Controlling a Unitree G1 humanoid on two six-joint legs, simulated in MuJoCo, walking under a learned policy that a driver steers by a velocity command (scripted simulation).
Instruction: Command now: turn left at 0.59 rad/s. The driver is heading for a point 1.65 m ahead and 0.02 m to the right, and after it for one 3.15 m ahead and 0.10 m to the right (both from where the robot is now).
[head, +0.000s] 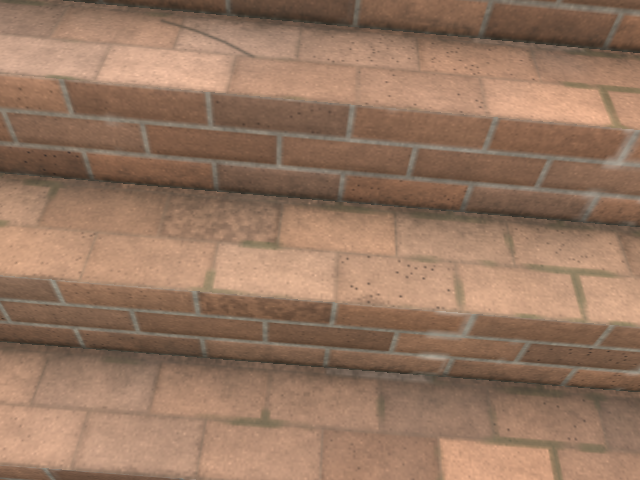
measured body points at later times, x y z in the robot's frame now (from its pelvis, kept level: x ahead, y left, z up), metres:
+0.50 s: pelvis -0.03 -0.03 +0.00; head +0.00 -0.05 +0.45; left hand +0.02 +0.26 -0.10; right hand +0.13 -0.29 -0.14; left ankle -0.08 +0.08 -0.68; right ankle -0.01 -0.13 -0.74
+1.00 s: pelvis -0.06 +0.00 +0.00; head -0.06 +0.00 +0.45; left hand -0.08 +0.25 -0.15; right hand +0.06 -0.24 -0.14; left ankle -0.10 +0.08 -0.74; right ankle -0.01 -0.13 -0.74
